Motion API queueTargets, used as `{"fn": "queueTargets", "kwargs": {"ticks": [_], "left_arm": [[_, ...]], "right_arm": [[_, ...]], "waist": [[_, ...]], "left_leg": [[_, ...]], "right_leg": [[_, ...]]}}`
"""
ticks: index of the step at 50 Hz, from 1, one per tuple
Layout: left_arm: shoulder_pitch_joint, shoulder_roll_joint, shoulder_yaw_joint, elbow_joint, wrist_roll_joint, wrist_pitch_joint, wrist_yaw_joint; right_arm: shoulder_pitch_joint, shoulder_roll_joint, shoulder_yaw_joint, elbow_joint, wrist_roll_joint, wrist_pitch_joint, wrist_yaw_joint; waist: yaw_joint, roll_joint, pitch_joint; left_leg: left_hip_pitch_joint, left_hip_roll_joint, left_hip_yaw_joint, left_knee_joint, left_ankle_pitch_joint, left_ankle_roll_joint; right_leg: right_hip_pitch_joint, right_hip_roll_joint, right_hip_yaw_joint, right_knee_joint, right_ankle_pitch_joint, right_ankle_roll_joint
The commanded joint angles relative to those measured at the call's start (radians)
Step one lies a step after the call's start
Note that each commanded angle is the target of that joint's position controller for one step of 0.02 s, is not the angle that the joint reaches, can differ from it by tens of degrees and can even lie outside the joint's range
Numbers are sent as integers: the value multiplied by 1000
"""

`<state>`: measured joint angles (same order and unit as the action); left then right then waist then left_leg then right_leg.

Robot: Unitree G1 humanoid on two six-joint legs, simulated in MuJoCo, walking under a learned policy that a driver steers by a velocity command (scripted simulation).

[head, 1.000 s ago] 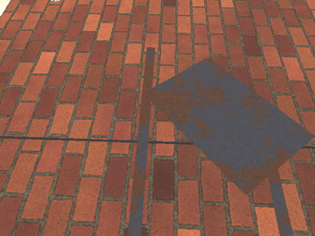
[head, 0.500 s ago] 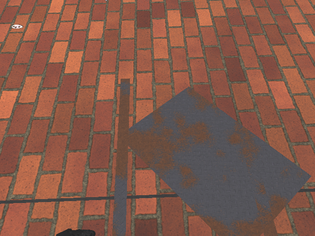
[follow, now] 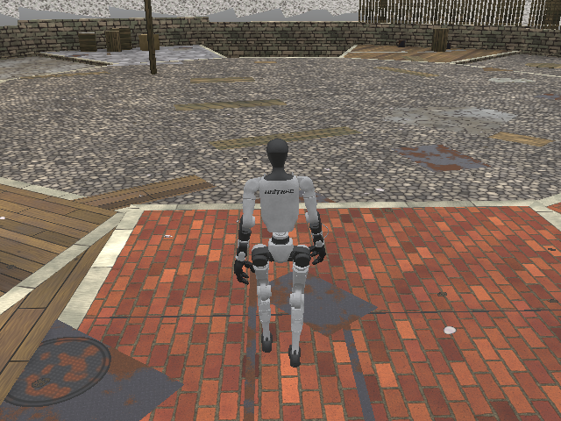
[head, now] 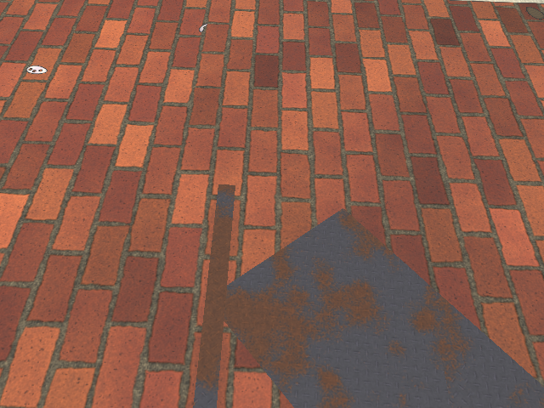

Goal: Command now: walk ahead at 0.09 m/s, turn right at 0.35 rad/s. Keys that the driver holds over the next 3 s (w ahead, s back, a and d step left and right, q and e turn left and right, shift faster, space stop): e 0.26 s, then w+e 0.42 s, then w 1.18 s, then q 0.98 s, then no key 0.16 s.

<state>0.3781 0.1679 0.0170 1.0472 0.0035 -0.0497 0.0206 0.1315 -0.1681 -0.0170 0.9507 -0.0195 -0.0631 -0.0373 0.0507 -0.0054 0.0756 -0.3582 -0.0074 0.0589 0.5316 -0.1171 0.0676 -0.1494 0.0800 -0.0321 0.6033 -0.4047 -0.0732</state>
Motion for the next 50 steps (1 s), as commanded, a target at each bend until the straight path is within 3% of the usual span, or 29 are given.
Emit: {"fn": "queueTargets", "kwargs": {"ticks": [1, 2, 3, 4, 6, 9, 13, 16, 18, 19, 20, 21, 22, 23, 24, 25, 26, 27, 30, 35, 40, 43, 44, 45, 46, 47, 48, 49, 50], "left_arm": [[108, 110, 39, -52, 0, 24, 18], [55, 128, 52, -60, 22, 38, 14], [6, 113, 55, -71, 30, 49, 7], [-23, 109, 62, -84, 31, 62, 0], [-9, 89, 64, -88, 31, 85, -6], [-31, 74, 62, -112, 25, 109, -6], [-114, 89, 56, -174, 22, 128, -20], [-106, 131, 63, -208, 20, 125, -52], [-26, 139, 66, -198, 15, 122, -73], [57, 134, 68, -164, 13, 115, -76], [139, 152, 74, -128, 13, 101, -66], [140, 264, 90, -158, 22, 92, -48], [64, 242, 82, -179, 25, 87, -16], [-11, 241, 77, -192, 23, 79, 4], [-56, 251, 80, -206, 16, 65, 1], [-72, 254, 83, -217, 10, 47, -7], [-62, 226, 76, -215, 8, 30, -14], [-27, 204, 71, -204, 4, 16, -21], [71, 197, 74, -176, 2, -3, -28], [157, 210, 78, -160, 8, -12, -18], [202, 205, 72, -134, 16, -23, -5], [148, 229, 76, -139, 16, -26, 0], [122, 241, 77, -140, 15, -28, -2], [106, 243, 77, -138, 13, -31, -7], [95, 220, 70, -151, 7, -37, -13], [157, 120, 50, -177, -16, -42, -17], [197, 167, 59, -166, -3, -40, -18], [126, 191, 64, -165, 16, -33, -18], [41, 180, 58, -175, 23, -33, -30]], "right_arm": [[262, -219, -59, -7, 25, 10, -11], [211, -177, -49, -26, 23, 18, -12], [136, -143, -40, -46, 15, 26, -19], [96, -128, -35, -56, 6, 32, -28], [76, -124, -34, -65, -5, 38, -37], [84, -148, -41, -68, -7, 35, -35], [72, -190, -53, -81, -11, 46, -24], [68, -252, -76, -96, -9, 56, -4], [22, -275, -89, -118, -4, 67, 2], [2, -253, -89, -124, -6, 77, 5], [-13, -196, -80, -131, -9, 88, 16], [-54, -91, -51, -196, 5, 90, 23], [-167, -158, -61, -235, -13, 75, 28], [-122, -183, -70, -226, 1, 61, 44], [-53, -200, -75, -193, -1, 48, 56], [-21, -203, -79, -167, -19, 43, 61], [3, -194, -78, -149, -28, 43, 65], [0, -180, -77, -152, -26, 45, 67], [-65, -160, -70, -180, -20, 51, 62], [-175, -160, -62, -225, -17, 41, 66], [-257, -145, -43, -271, -11, 17, 81], [-171, -161, -45, -267, -4, 5, 75], [-87, -175, -53, -244, 0, 2, 65], [57, -197, -65, -197, 0, -5, 50], [224, -252, -82, -164, -16, -16, 33], [347, -355, -99, -153, -41, -17, 25], [313, -351, -102, -130, -19, -5, 35], [201, -262, -83, -152, -6, -1, 40], [137, -192, -66, -162, 0, -7, 47]], "waist": [[-86, 183, -286], [-73, 105, -212], [-51, 70, -137], [-34, 85, -88], [-15, 109, -86], [-16, 106, -116], [-41, 139, -128], [-42, 158, -156], [5, 122, -129], [39, 66, -100], [74, -120, -42], [65, -372, 21], [50, -187, 130], [-18, -152, 125], [-58, -128, 99], [-62, -108, 55], [-62, -91, 17], [-56, -79, -9], [-19, -95, -9], [32, -104, 6], [64, -122, 20], [5, -129, 7], [-37, -122, -23], [-104, -75, -95], [-173, -3, -210], [-167, 208, -334], [-120, 271, -308], [-75, 136, -137], [-73, 38, -58]], "left_leg": [[424, 470, -394, -98, 867, 278], [333, 423, -338, -150, 654, 269], [233, 367, -276, -203, 450, 229], [161, 325, -219, -239, 336, 196], [102, 273, -126, -252, 280, 173], [104, 280, -82, -255, 188, 177], [88, 309, -59, -277, -25, 171], [42, 346, -80, -347, -420, 134], [-73, 342, -47, -343, -574, 74], [-163, 302, 14, -243, -616, 29], [-273, 210, 125, 29, -638, -24], [-518, 21, 160, 344, -555, -86], [-534, 60, -32, 399, -328, -91], [-465, 71, -61, 398, -201, -91], [-413, 66, -66, 383, -133, -94], [-386, 53, -55, 399, -84, -92], [-361, 50, -50, 414, -52, -89], [-363, 45, -51, 422, -36, -84], [-421, 50, -54, 391, -5, -93], [-455, 51, -61, 258, 8, -123], [-356, 34, -21, 110, -16, -85], [-146, 7, -5, 25, -56, -32], [-7, -27, 11, -7, -71, -14], [182, -41, 13, -63, -42, 9], [427, 86, -123, -82, -135, 51], [663, 355, -556, -172, -380, 126], [606, 428, -863, -322, -420, 184], [464, 397, -727, -316, -465, 177], [339, 338, -567, -327, -358, 163]], "right_leg": [[-302, 7, 18, 559, -304, 8], [-334, -29, 46, 628, -243, 21], [-343, -61, 59, 621, -167, 36], [-338, -81, 61, 593, -113, 52], [-300, -73, 29, 566, -54, 77], [-284, -78, 9, 458, -43, 87], [-228, -97, -21, 288, -36, 68], [-119, -86, -66, 166, -81, 25], [46, -65, -98, 16, -41, -22], [149, -46, -82, -79, -46, -50], [182, -126, 87, -282, -213, -92], [125, -432, 648, -494, -613, -196], [-29, -436, 684, -602, -598, -213], [-80, -395, 606, -593, -482, -182], [-59, -340, 520, -575, -321, -151], [-12, -293, 449, -549, -181, -134], [20, -261, 397, -527, -88, -127], [60, -251, 382, -512, -32, -124], [134, -246, 385, -495, 43, -138], [207, -255, 407, -467, 158, -166], [227, -262, 372, -387, 453, -155], [165, -273, 358, -336, 619, -113], [132, -259, 337, -265, 773, -95], [100, -209, 282, -98, 872, -72], [-38, -150, 233, 146, 725, -51], [-306, -5, 143, 481, 215, -11], [-446, 42, 168, 618, -83, -18], [-496, -39, 176, 674, -5, -33], [-479, -80, 159, 632, 73, -33]]}}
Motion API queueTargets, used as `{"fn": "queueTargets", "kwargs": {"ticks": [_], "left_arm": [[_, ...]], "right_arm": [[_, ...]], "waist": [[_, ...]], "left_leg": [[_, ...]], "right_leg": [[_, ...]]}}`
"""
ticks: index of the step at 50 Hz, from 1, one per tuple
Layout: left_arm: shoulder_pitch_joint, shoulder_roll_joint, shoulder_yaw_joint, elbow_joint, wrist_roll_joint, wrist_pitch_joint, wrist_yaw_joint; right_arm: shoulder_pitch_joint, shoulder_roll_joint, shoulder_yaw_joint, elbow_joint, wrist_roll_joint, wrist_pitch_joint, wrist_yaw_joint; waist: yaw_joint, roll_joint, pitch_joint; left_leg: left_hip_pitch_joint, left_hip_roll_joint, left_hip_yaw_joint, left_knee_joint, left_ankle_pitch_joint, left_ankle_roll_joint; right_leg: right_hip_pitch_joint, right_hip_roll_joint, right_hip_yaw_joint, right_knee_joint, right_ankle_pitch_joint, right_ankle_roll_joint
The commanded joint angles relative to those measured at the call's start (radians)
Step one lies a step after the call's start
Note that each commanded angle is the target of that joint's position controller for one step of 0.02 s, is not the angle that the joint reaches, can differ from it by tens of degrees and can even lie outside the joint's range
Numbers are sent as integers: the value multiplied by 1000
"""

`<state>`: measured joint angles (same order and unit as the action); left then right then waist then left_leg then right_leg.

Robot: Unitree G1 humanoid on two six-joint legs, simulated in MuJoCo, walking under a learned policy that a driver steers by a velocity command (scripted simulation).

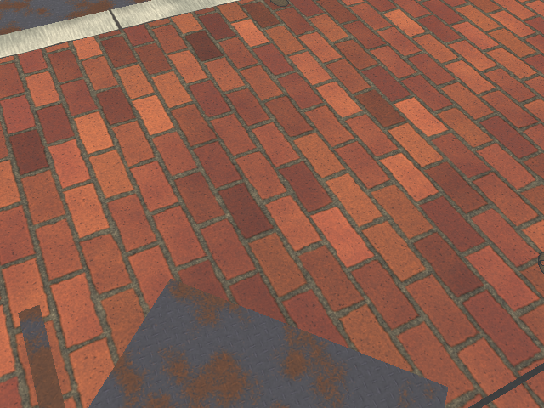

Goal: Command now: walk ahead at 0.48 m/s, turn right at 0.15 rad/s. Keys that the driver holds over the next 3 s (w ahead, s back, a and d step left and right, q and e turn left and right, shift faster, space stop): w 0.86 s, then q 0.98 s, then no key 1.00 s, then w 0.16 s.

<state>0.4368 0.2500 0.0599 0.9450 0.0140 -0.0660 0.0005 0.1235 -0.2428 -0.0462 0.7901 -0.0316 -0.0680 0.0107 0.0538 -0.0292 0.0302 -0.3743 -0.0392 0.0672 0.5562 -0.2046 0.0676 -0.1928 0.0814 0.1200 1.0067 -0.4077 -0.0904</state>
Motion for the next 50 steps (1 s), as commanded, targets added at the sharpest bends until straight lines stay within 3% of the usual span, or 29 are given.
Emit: {"fn": "queueTargets", "kwargs": {"ticks": [1, 3, 5, 8, 11, 15, 18, 20, 21, 22, 23, 24, 25, 26, 28, 31, 36, 42, 44, 46, 48, 49, 50], "left_arm": [[-49, 78, 11, -80, 14, -14, -17], [-46, 63, 7, -75, 31, 4, -29], [-71, 50, 3, -84, 31, 14, -36], [-214, 38, -7, -130, 32, 19, -44], [-359, 11, -26, -177, 24, 16, -50], [-476, 17, -35, -209, 14, 13, -46], [-463, 44, -26, -207, 17, 8, -35], [-299, 75, -9, -152, 21, -2, -20], [-143, 105, 6, -101, 32, -12, -11], [28, 190, 28, -73, 56, -17, 3], [28, 249, 45, -68, 51, -8, 0], [-41, 181, 36, -75, 7, 2, -9], [-134, 130, 20, -83, 0, -1, -11], [-176, 90, 10, -80, 5, -9, -14], [-187, 54, -1, -57, 1, -21, -7], [-129, 74, 2, -19, -8, -42, -7], [-42, 79, -1, 23, -8, -39, -7], [62, 87, -6, 71, 1, -35, 1], [63, 88, -8, 85, 9, -30, 8], [38, 88, -9, 91, 14, -28, 17], [-1, 102, -5, 93, 10, -25, 26], [-11, 106, -6, 84, -3, -24, 30], [15, 69, -15, 41, -13, -27, 36]], "right_arm": [[120, -88, -26, 2, 7, -9, 0], [148, -67, -15, 33, 10, -25, -1], [205, -74, -15, 65, 20, -40, 3], [263, -80, -13, 97, 27, -43, 2], [299, -77, -8, 119, 28, -41, 2], [356, -104, -9, 149, 25, -39, -7], [355, -118, -10, 167, 18, -30, -17], [340, -133, -13, 174, 13, -20, -21], [336, -128, -10, 172, 17, -15, -21], [340, -89, 2, 134, 23, -16, -19], [470, 5, 17, 129, 55, -11, -12], [372, -111, -12, 135, 25, -5, -20], [289, -102, -14, 106, 25, -13, -13], [257, -83, -10, 102, 25, -16, -9], [277, -56, -6, 116, 0, 8, 2], [247, -36, -6, 109, -8, 33, 19], [32, -45, -5, 43, -1, 38, 24], [-147, -34, 11, -13, 7, 30, 21], [-161, -35, 12, -22, 6, 23, 19], [-102, -31, 11, -1, 4, 11, 11], [113, -56, -5, 78, -3, -9, -1], [232, -93, -19, 116, -18, -21, -7], [347, -202, -45, 128, -35, -26, -12]], "waist": [[-56, 63, 13], [-33, 110, 8], [-26, 112, 1], [-44, 99, 33], [-70, 101, 50], [-98, 101, 59], [-72, 100, 46], [1, 106, -44], [65, 85, -128], [114, -22, -259], [36, -236, -362], [40, -44, -261], [5, -32, -120], [-20, -2, -58], [-74, -20, -23], [-90, -19, -9], [-51, -13, 54], [5, -28, 74], [-3, -28, 86], [-31, -41, 61], [-119, -40, -42], [-168, -16, -111], [-176, 127, -247]], "left_leg": [[292, 316, -459, -371, -149, 138], [250, 257, -331, -387, 75, 122], [267, 249, -271, -392, 247, 135], [296, 227, -194, -420, 360, 140], [280, 183, -119, -421, 448, 118], [343, 216, -116, -414, 504, 106], [450, 253, -112, -322, 696, 95], [473, 239, -90, -108, 894, 73], [380, 206, -60, 86, 808, 56], [175, 153, -20, 392, 441, 42], [-163, -33, -12, 735, -337, 8], [-248, 22, -124, 774, -280, 25], [-263, 61, -126, 731, -182, 29], [-229, 92, -121, 678, -129, 26], [-140, 125, -112, 597, -99, 5], [-150, 135, -84, 539, -57, -22], [-289, 163, -46, 344, 119, -58], [-278, 118, 1, 109, 199, -39], [-268, 102, 7, 54, 164, -16], [-153, 55, 32, 14, 114, 17], [74, -17, 46, -65, 146, 55], [264, 26, 4, -111, 319, 81], [533, 278, -250, -3, 780, 151]], "right_leg": [[-407, -113, -11, 175, 114, -12], [-361, -135, -46, 128, 139, 8], [-391, -140, -77, 104, 157, 23], [-490, -164, -126, 5, 247, 49], [-448, -151, -174, -206, 360, 64], [-367, -119, -200, -390, 423, 45], [-314, -89, -198, -450, 335, 3], [-117, -33, -215, -510, 272, -37], [100, -53, -192, -549, 301, -68], [352, -291, 61, -546, 232, -123], [556, -537, 535, -658, 202, -270], [457, -469, 511, -702, 138, -233], [310, -428, 348, -736, 180, -201], [201, -382, 252, -772, 285, -174], [75, -309, 119, -817, 378, -126], [48, -286, 51, -865, 439, -134], [94, -253, -20, -915, 465, -122], [224, -265, -65, -881, 596, -109], [281, -282, -89, -840, 706, -103], [294, -282, -139, -741, 966, -72], [288, -250, -180, -494, 1126, -29], [183, -208, -213, -298, 957, 1], [-48, -125, -256, 44, 453, 31]]}}
Over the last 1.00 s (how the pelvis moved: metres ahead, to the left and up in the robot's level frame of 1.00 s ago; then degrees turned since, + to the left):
0.21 -0.07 0.00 -28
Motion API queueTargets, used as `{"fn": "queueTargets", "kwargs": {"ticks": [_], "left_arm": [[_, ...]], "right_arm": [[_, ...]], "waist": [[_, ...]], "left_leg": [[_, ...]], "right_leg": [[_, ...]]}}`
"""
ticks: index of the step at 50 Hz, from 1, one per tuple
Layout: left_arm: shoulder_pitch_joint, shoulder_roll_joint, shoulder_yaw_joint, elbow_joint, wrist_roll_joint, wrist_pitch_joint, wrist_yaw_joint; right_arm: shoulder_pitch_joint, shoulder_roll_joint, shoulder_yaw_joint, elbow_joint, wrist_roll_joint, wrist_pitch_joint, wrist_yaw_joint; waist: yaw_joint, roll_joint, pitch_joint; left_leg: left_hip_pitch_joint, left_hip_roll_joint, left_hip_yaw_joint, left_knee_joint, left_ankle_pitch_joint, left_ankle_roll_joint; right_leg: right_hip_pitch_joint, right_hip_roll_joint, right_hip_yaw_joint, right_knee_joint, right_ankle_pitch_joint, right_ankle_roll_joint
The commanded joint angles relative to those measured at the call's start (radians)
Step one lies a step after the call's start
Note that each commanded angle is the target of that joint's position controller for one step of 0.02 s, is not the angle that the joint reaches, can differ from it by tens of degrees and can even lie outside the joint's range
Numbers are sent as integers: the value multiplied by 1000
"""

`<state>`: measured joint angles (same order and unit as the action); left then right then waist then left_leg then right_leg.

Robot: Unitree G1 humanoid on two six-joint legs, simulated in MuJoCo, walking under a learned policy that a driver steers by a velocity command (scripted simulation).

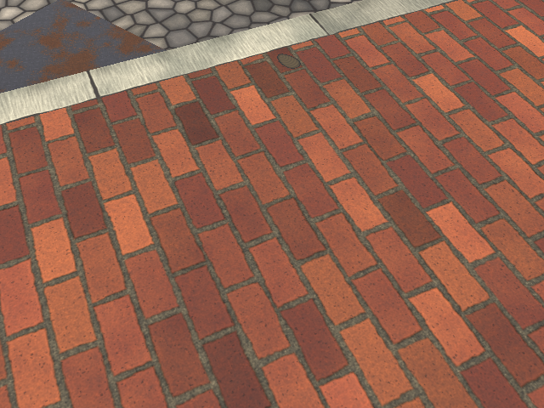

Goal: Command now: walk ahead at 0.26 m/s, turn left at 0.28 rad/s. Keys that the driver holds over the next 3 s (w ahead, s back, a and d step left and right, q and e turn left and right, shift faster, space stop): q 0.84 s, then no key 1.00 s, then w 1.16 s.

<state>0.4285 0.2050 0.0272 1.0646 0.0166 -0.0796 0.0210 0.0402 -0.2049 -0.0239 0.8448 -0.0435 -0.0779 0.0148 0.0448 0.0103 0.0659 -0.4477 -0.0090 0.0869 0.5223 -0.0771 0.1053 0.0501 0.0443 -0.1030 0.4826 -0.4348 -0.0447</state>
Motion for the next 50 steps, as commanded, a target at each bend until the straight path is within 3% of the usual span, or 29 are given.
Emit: {"fn": "queueTargets", "kwargs": {"ticks": [1, 2, 3, 4, 5, 7, 9, 15, 18, 24, 28, 29, 30, 31, 32, 33, 34, 35, 36, 39, 42, 47, 50], "left_arm": [[146, 78, 18, -68, -50, -7, 9], [81, 138, 31, -75, -10, 4, 9], [-31, 122, 30, -109, -2, 6, 4], [-73, 110, 30, -121, 6, 9, 3], [-94, 112, 33, -137, 15, 23, 1], [-69, 88, 31, -142, 22, 59, 1], [-75, 82, 31, -156, 17, 77, 4], [-243, 119, 42, -226, 14, 107, 12], [-302, 123, 41, -253, 8, 109, 16], [-324, 127, 31, -291, -14, 94, 27], [-228, 134, 25, -291, -29, 76, 35], [-179, 140, 26, -284, -24, 68, 40], [-176, 201, 40, -287, -10, 64, 48], [-245, 294, 54, -327, 3, 72, 53], [-277, 287, 56, -337, 15, 80, 45], [-280, 222, 40, -346, 7, 80, 38], [-318, 176, 28, -351, 0, 79, 32], [-339, 166, 23, -363, 1, 80, 30], [-330, 169, 23, -370, 4, 80, 32], [-245, 186, 31, -357, 8, 81, 28], [-183, 209, 43, -340, 8, 79, 26], [-190, 229, 52, -330, 11, 74, 3], [-193, 244, 56, -316, 11, 80, -10]], "right_arm": [[405, -283, -80, 63, 21, 1, -10], [323, -253, -80, 35, 60, 14, -4], [230, -197, -66, 18, 57, 19, -6], [194, -148, -52, 18, 50, 25, -10], [187, -130, -47, 20, 53, 29, -16], [203, -135, -48, 26, 42, 32, -18], [207, -174, -60, 17, 33, 33, -16], [252, -199, -76, -8, 30, 68, -20], [280, -206, -84, -14, 28, 81, -26], [275, -222, -97, -36, 18, 100, -26], [212, -226, -101, -56, 27, 113, -17], [180, -220, -99, -66, 37, 116, -17], [191, -176, -87, -80, 45, 114, -19], [261, -106, -71, -95, 54, 110, -23], [244, -211, -96, -77, 23, 112, -32], [242, -234, -105, -69, 14, 115, -30], [254, -226, -107, -53, 11, 122, -24], [266, -217, -106, -46, 12, 132, -15], [272, -212, -103, -43, 15, 141, -3], [208, -197, -91, -68, 28, 150, 14], [153, -184, -80, -93, 30, 158, 22], [125, -149, -56, -110, 38, 159, 19], [131, -150, -47, -110, 44, 153, 8]], "waist": [[-102, 248, -453], [-86, 76, -403], [-78, 47, -251], [-54, 2, -144], [-36, 5, -106], [-8, 17, -119], [1, 25, -150], [-53, 73, -122], [-78, 86, -101], [-89, 109, -107], [-40, 115, -121], [-9, 99, -118], [-27, -1, -118], [-88, -224, -125], [-69, -170, -89], [-84, -102, -83], [-106, -72, -57], [-116, -99, -59], [-108, -144, -65], [-58, -146, -76], [-22, -160, -81], [-18, -181, -94], [-18, -208, -104]], "left_leg": [[795, 453, -627, -32, 994, 314], [683, 398, -548, -75, 900, 299], [543, 347, -451, -113, 789, 275], [413, 292, -381, -162, 722, 232], [334, 248, -338, -191, 666, 200], [248, 205, -303, -206, 645, 175], [215, 187, -294, -213, 595, 173], [212, 156, -410, -268, 80, 129], [255, 156, -480, -271, -57, 122], [293, 148, -571, -209, 62, 124], [266, 114, -620, -162, 155, 77], [210, 76, -602, -132, 84, 34], [110, 0, -529, -38, -117, -26], [-58, -158, -304, 181, -423, -87], [-96, -149, -200, 393, -521, -100], [-59, -103, -208, 505, -482, -107], [-52, -88, -204, 568, -421, -114], [-61, -89, -192, 620, -374, -124], [-81, -87, -176, 661, -355, -137], [-129, -70, -145, 633, -337, -169], [-142, -47, -129, 536, -348, -180], [38, -35, -92, 308, -385, -142], [142, -44, -54, 157, -379, -112]], "right_leg": [[-519, 67, 40, 884, -164, 16], [-555, -11, 139, 905, -88, 17], [-601, -39, 137, 884, -30, 23], [-599, -70, 139, 814, 8, 29], [-573, -89, 145, 748, 28, 37], [-497, -79, 133, 685, 52, 55], [-489, -68, 127, 646, 76, 69], [-589, -76, 152, 513, 145, 96], [-622, -65, 171, 443, 130, 98], [-528, -9, 181, 289, 33, 73], [-339, 23, 176, 34, 61, 41], [-234, 7, 179, -123, 155, 32], [-136, -119, 295, -250, 155, 1], [-51, -392, 563, -292, 274, -91], [-183, -460, 578, -252, 476, -197], [-217, -425, 510, -229, 574, -210], [-238, -348, 394, -210, 600, -176], [-221, -286, 309, -193, 621, -141], [-193, -261, 260, -177, 679, -132], [-97, -259, 208, -147, 770, -145], [-19, -293, 204, -135, 777, -163], [-97, -308, 175, -113, 761, -172], [-128, -309, 178, -77, 771, -169]]}}
Over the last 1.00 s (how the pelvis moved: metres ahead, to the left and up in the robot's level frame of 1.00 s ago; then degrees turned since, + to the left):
0.55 0.01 -0.01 2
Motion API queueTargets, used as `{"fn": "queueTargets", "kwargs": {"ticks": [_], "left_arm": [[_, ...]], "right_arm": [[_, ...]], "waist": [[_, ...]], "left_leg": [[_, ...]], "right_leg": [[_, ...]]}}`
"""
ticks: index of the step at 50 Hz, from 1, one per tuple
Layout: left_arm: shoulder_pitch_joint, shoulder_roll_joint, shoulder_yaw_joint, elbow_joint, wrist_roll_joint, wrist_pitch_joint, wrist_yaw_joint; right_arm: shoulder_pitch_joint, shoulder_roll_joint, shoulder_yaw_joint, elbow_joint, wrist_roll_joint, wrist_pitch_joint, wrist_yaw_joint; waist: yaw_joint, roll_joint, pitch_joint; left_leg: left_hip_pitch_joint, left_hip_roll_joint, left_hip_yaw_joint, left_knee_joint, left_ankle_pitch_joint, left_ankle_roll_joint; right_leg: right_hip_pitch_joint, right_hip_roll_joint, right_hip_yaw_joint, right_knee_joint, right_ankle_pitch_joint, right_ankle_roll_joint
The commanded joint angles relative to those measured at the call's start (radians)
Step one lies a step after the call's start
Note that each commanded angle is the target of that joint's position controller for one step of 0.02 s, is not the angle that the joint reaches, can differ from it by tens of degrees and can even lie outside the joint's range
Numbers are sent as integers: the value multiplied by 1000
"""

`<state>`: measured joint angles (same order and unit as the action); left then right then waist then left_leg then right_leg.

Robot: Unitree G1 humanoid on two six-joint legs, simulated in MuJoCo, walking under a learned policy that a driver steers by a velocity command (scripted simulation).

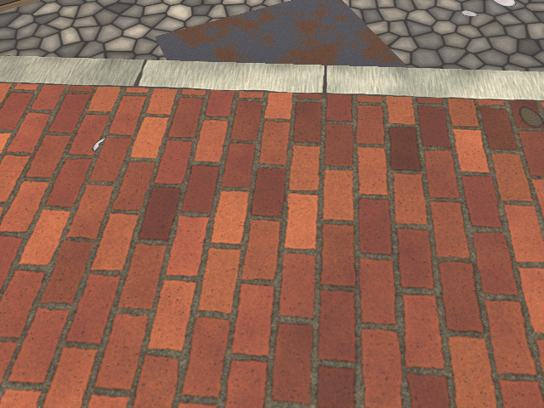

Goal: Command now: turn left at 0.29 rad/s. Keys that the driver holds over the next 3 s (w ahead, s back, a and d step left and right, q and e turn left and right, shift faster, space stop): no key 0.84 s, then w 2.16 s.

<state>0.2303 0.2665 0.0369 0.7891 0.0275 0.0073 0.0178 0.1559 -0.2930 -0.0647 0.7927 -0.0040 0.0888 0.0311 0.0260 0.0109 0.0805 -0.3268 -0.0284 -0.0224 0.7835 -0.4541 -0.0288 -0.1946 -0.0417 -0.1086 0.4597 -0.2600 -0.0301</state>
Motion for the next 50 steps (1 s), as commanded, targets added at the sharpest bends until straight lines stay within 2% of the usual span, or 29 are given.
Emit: {"fn": "queueTargets", "kwargs": {"ticks": [1, 2, 3, 4, 5, 6, 7, 8, 9, 10, 13, 17, 19, 20, 21, 22, 23, 24, 25, 32, 42, 43, 45, 46, 47, 48, 49, 50], "left_arm": [[-2, 186, 47, -36, -5, -1, -9], [-15, 184, 46, -31, -13, 5, -10], [9, 169, 42, -20, -15, 8, -9], [55, 94, 22, -39, -8, 11, -15], [21, 47, 6, -59, -17, 25, -3], [0, 104, 17, -43, -17, 41, 6], [0, 107, 21, -28, -23, 46, 3], [18, 111, 24, -6, -24, 45, -1], [27, 122, 30, 7, -13, 46, -4], [53, 117, 29, 28, -5, 45, -6], [54, 82, 19, 54, -12, 46, -5], [29, 69, 10, 77, -18, 45, 8], [58, 56, 5, 104, -19, 38, 15], [78, 50, 0, 121, -14, 29, 17], [82, 75, 1, 130, -3, 18, 20], [76, 113, 3, 130, 4, 7, 18], [25, 115, 5, 146, -17, 4, 10], [18, 74, -4, 148, -17, -3, 3], [25, 69, -7, 159, -15, -8, 2], [42, 55, -16, 221, -15, -11, 14], [56, 30, -28, 279, -17, -13, 16], [69, 29, -28, 286, -16, -12, 16], [84, 66, -11, 286, -15, -2, 15], [95, 76, -5, 284, -13, 4, 12], [124, 82, 1, 288, -13, 7, 10], [162, 91, 8, 299, -12, 7, 10], [178, 96, 16, 308, -10, 4, 11], [175, 91, 19, 305, -7, -2, 9]], "right_arm": [[32, -57, -3, -52, 4, -19, -11], [64, -50, 1, -38, -1, -28, -16], [72, -71, 2, -34, -16, -43, -23], [89, -142, -3, -43, -36, -60, -30], [54, -197, -10, -43, -16, -67, -37], [53, -139, 2, -34, -13, -74, -38], [2, -88, 22, -32, -12, -78, -40], [-44, -68, 32, -34, -17, -76, -45], [-47, -75, 33, -29, -13, -79, -53], [-36, -73, 35, -19, -10, -81, -56], [-12, -67, 43, 12, -8, -86, -56], [-6, -74, 44, 50, -15, -85, -59], [-21, -73, 44, 65, -10, -84, -60], [-27, -72, 44, 72, -5, -85, -60], [-9, -55, 49, 80, -3, -90, -59], [26, -53, 45, 92, -6, -92, -55], [41, -29, 47, 114, -1, -86, -52], [30, -51, 44, 136, -5, -84, -55], [25, -56, 40, 147, -5, -84, -57], [57, -35, 45, 228, -4, -87, -59], [113, -14, 59, 308, -5, -88, -65], [125, -10, 60, 314, -6, -87, -65], [132, -26, 51, 310, -10, -80, -64], [121, -25, 48, 300, -17, -77, -59], [100, -8, 50, 284, -23, -78, -54], [83, 27, 56, 267, -29, -84, -47], [71, 45, 60, 253, -39, -94, -42], [60, 31, 55, 240, -37, -105, -37]], "waist": [[-15, -201, -120], [-43, -179, -120], [-51, -120, -126], [-29, 108, -180], [-34, 242, -132], [-51, 145, -112], [-24, 123, -72], [-2, 121, -51], [-2, 147, -46], [1, 144, -69], [-9, 107, -90], [-29, 123, -65], [-7, 101, -69], [9, 75, -74], [1, 43, -91], [-33, -11, -85], [-57, -110, -40], [-34, -82, -32], [-27, -81, -35], [-25, -32, -28], [-27, -16, -19], [-26, -19, -41], [-21, -51, -18], [-12, -70, 26], [4, -100, 68], [16, -152, 82], [18, -179, 92], [14, -161, 89]], "left_leg": [[69, -28, 66, -201, 53, 34], [151, -27, 73, -364, 179, 48], [263, 12, 9, -512, 325, 60], [413, 253, -272, -567, 446, 93], [261, 405, -380, -513, 736, 238], [230, 375, -336, -505, 707, 284], [204, 320, -271, -517, 651, 266], [191, 264, -218, -526, 611, 227], [206, 236, -189, -520, 660, 209], [227, 217, -159, -503, 731, 206], [233, 212, -139, -490, 712, 209], [199, 209, -178, -488, 555, 215], [178, 197, -189, -470, 499, 195], [140, 187, -187, -464, 456, 165], [95, 168, -189, -461, 395, 128], [75, 118, -153, -453, 330, 109], [141, 71, -108, -499, 298, 100], [189, 76, -108, -479, 317, 95], [209, 80, -106, -467, 340, 96], [175, 87, -105, -485, 330, 83], [165, 92, -98, -481, 332, 71], [169, 81, -90, -478, 255, 73], [105, 29, -53, -403, -12, 95], [28, 12, -45, -363, -118, 106], [-50, -3, -28, -304, -141, 108], [-100, -21, 23, -205, -75, 101], [-117, -1, 61, -115, 17, 95], [-129, 26, 53, -61, 35, 95]], "right_leg": [[105, -216, 179, -29, 584, -171], [68, -201, 162, 9, 539, -140], [-8, -181, 142, 52, 424, -82], [-156, -102, 70, 227, 76, -13], [-194, 15, 55, 265, -326, 17], [-168, -9, 121, 350, -333, 23], [-177, -6, 136, 370, -282, 24], [-170, -8, 140, 353, -227, 28], [-173, 0, 129, 358, -186, 34], [-157, 8, 124, 366, -168, 42], [-115, 13, 122, 313, -159, 58], [-59, 26, 110, 149, -145, 54], [15, 30, 102, -6, -36, 42], [94, 13, 116, -114, 108, 36], [173, -41, 178, -134, 196, 30], [187, -104, 235, -120, 286, 15], [57, -91, 231, -106, 233, -6], [27, -76, 221, -129, 182, -1], [21, -68, 213, -141, 163, 5], [49, -59, 209, -159, 117, -6], [34, -52, 211, -163, 103, -16], [40, -42, 209, -170, 12, -20], [3, -24, 231, -168, -305, -54], [-23, -43, 276, -191, -451, -81], [-24, -85, 347, -231, -543, -111], [1, -152, 442, -289, -595, -148], [1, -226, 520, -333, -586, -185], [-8, -255, 546, -358, -536, -202]]}}
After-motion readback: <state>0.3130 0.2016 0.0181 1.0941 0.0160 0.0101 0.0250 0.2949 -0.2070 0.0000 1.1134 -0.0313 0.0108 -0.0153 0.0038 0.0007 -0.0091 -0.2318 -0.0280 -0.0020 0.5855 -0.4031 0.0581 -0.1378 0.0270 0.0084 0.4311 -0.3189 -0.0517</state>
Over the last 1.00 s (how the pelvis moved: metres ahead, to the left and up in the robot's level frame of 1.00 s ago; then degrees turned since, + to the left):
0.09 -0.03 0.02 31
